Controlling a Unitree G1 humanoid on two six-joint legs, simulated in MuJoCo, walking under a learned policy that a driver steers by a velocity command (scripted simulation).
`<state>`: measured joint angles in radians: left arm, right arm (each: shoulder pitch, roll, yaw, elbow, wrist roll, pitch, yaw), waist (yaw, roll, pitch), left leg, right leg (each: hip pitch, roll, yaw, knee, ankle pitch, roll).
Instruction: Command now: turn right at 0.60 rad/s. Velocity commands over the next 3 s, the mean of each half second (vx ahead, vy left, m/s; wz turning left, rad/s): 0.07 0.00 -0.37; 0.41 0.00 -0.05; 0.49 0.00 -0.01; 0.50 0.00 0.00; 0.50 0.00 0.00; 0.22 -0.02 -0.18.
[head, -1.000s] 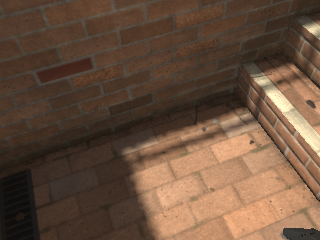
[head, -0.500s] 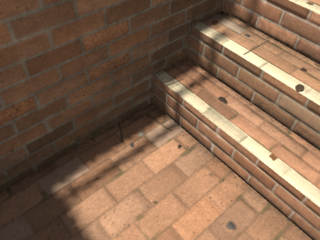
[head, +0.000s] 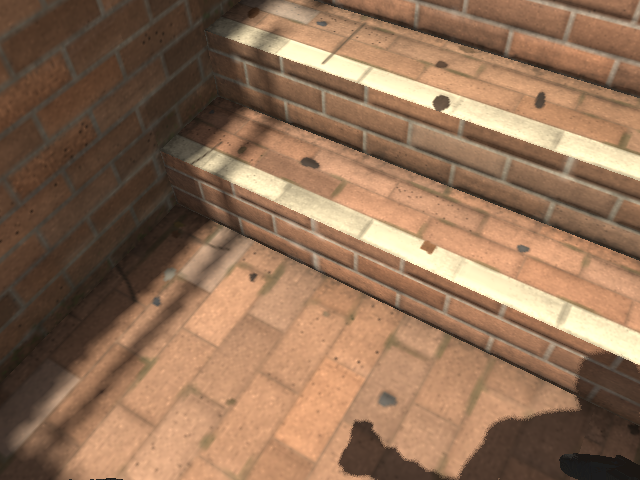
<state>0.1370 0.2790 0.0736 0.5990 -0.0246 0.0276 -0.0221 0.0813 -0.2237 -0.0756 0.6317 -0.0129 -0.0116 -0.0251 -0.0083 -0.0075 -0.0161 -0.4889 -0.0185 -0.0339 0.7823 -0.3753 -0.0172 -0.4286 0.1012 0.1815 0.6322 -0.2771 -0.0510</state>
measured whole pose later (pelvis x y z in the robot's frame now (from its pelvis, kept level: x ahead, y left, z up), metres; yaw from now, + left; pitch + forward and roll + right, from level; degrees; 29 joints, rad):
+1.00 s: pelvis +0.22 -0.03 +0.00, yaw -9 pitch +4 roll -1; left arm -0.04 0.20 0.04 0.60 -0.02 -0.08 -0.06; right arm 0.49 -0.20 -0.02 0.88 0.02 -0.07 0.00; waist -0.12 -0.03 0.03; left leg 0.09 -0.01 0.02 0.25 -0.40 0.03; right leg -0.63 -0.02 -0.03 0.59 -0.02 -0.05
